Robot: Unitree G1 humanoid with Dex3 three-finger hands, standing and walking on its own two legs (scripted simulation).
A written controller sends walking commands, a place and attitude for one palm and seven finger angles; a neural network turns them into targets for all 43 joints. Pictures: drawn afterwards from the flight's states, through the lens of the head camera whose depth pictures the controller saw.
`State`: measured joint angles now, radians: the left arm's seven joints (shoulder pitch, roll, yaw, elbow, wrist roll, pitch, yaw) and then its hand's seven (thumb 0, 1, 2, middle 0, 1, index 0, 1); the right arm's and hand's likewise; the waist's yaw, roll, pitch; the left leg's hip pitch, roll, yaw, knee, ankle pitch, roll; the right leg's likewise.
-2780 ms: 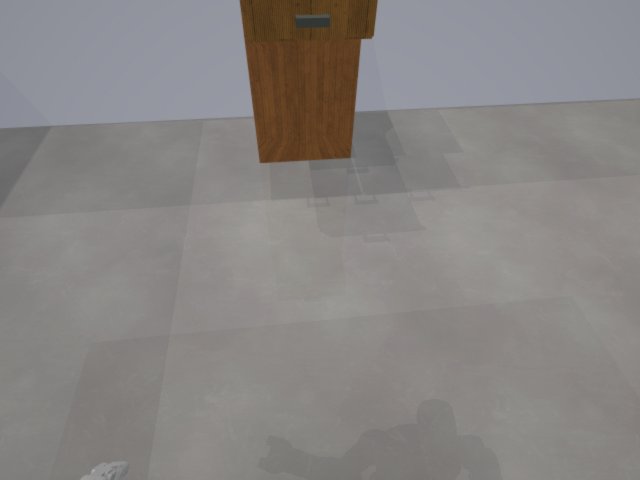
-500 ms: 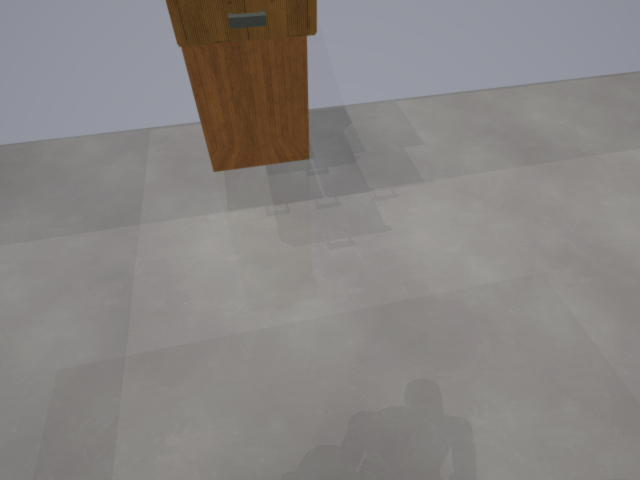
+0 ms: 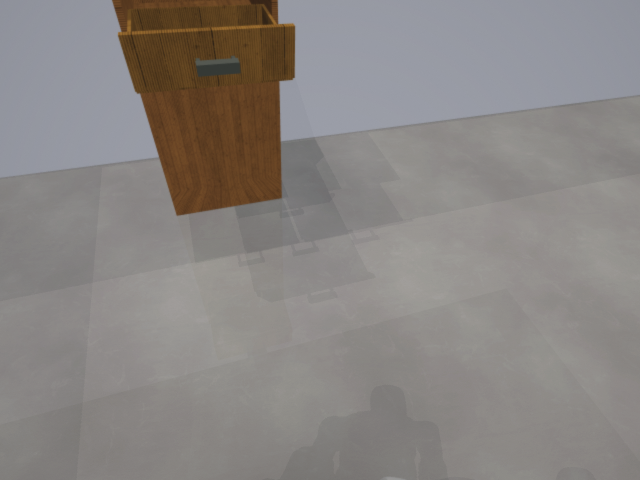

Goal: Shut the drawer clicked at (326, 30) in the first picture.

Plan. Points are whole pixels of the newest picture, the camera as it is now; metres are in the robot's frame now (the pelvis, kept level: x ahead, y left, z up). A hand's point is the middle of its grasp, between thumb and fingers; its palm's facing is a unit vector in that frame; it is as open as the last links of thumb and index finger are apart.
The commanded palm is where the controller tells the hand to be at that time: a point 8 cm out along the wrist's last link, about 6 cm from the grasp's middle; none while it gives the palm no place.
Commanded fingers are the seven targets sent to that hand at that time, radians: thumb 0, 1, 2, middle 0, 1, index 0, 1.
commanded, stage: walk to a spot facing it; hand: left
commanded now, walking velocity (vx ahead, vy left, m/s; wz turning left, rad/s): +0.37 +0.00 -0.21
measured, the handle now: (217, 63) +1.03 +0.35 +0.03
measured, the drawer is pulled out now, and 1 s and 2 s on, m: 0.30 0.30 0.30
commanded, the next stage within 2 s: turn to face it in 0.96 s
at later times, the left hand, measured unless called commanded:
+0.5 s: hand (249, 391) +0.28 +0.13 -0.16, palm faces -0.03 -0.98 -0.21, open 7.1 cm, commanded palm none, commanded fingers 0.00 0.90 0.90 -0.20 -0.30 -0.20 -0.30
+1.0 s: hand (249, 284) +0.49 +0.18 -0.16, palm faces -0.08 -0.98 -0.16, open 7.3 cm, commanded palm none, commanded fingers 0.00 0.90 0.90 -0.20 -0.30 -0.20 -0.30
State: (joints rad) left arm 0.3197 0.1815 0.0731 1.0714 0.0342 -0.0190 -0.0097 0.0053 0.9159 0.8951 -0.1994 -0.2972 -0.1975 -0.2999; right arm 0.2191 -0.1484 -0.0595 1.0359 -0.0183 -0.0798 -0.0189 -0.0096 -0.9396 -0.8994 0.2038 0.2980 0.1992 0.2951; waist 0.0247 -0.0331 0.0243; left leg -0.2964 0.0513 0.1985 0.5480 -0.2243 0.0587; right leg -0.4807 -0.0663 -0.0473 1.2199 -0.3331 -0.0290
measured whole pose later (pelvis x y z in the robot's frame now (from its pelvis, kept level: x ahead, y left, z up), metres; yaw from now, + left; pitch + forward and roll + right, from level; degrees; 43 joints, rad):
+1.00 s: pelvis +0.44 +0.00 +0.01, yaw -10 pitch -1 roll +0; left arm 0.26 0.18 0.08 1.06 0.03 0.00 -0.02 0.00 0.92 0.90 -0.20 -0.30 -0.20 -0.30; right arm 0.31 -0.15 -0.05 1.07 -0.02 -0.08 -0.02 0.00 -0.94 -0.90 0.20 0.30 0.20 0.30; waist 0.02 -0.03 0.03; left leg -0.09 0.06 0.28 0.37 -0.26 0.04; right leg -0.59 -0.11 -0.05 1.10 -0.19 0.02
